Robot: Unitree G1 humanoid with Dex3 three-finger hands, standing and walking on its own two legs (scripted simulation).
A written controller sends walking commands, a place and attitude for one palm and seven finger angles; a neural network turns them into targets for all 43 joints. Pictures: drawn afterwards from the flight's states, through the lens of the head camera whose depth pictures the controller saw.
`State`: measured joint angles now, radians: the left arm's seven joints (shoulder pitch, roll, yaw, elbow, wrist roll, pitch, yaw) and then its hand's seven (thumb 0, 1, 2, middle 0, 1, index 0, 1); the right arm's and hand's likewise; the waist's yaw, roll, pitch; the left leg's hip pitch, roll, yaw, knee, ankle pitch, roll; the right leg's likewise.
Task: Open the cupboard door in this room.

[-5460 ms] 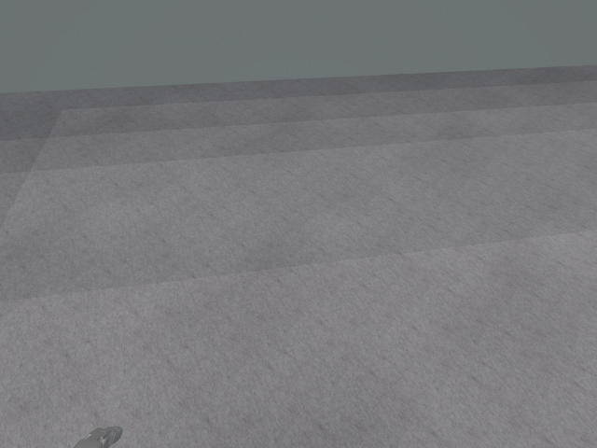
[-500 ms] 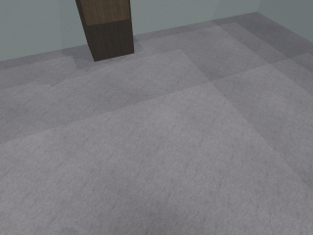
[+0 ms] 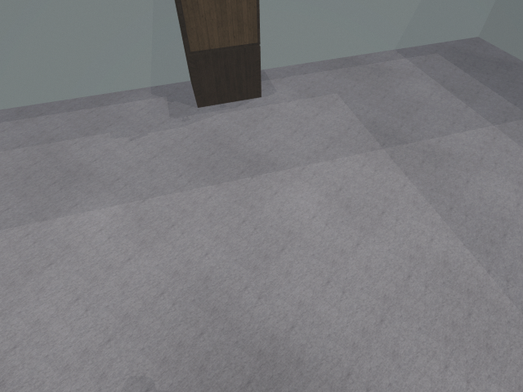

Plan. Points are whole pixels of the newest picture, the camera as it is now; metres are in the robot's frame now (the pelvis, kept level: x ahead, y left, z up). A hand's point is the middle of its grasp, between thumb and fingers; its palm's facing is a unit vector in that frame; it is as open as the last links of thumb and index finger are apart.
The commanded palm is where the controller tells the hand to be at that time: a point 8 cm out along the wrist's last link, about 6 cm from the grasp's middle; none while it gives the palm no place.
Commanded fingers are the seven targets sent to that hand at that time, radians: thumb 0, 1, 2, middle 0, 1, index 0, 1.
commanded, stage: stand and wait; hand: left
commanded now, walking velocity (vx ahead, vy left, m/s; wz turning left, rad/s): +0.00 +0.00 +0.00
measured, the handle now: out of the picture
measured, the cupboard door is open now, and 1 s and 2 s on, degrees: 0 0 0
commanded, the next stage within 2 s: turn or walk to find it in 0.26 s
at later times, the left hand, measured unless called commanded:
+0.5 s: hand out of the picture -0.04 +0.21 -0.18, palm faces +0.06 -0.98 -0.20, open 7.4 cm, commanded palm none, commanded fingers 0.00 0.90 0.90 -0.20 -0.30 -0.20 -0.30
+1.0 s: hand out of the picture -0.01 +0.27 -0.18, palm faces +0.26 -0.94 -0.20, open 7.4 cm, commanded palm none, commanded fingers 0.00 0.90 0.90 -0.20 -0.30 -0.20 -0.30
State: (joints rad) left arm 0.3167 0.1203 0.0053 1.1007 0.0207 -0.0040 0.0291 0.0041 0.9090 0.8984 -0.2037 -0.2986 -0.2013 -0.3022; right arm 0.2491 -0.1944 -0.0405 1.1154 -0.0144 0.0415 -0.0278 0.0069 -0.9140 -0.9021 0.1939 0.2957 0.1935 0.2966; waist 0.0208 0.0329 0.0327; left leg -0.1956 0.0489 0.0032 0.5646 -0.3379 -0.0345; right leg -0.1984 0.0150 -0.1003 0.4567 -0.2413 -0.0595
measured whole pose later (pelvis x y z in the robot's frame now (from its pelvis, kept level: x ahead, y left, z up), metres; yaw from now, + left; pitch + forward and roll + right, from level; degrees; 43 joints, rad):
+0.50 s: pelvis -0.03 +0.03 +0.00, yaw +1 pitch -1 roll +1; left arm 0.28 0.16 0.02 1.11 0.02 0.02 0.03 0.00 0.90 0.90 -0.20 -0.30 -0.20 -0.30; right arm 0.31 -0.13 -0.01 1.13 -0.02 0.03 -0.02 0.01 -0.92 -0.90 0.20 0.30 0.20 0.30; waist 0.01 -0.01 0.03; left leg -0.21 -0.02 0.01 0.46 -0.24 0.01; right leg -0.27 -0.05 -0.10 0.48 -0.20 0.00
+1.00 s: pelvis -0.04 +0.06 -0.01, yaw +14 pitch +1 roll -1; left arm 0.17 0.22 0.06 0.99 0.03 0.06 0.02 0.00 0.90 0.90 -0.20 -0.30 -0.20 -0.30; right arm 0.21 -0.19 -0.04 0.97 -0.03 0.01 -0.01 0.01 -0.91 -0.90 0.20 0.30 0.20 0.30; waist -0.01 -0.04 0.04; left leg -0.27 0.00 0.05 0.54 -0.28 0.04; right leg -0.47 -0.09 -0.07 1.08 -0.43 0.06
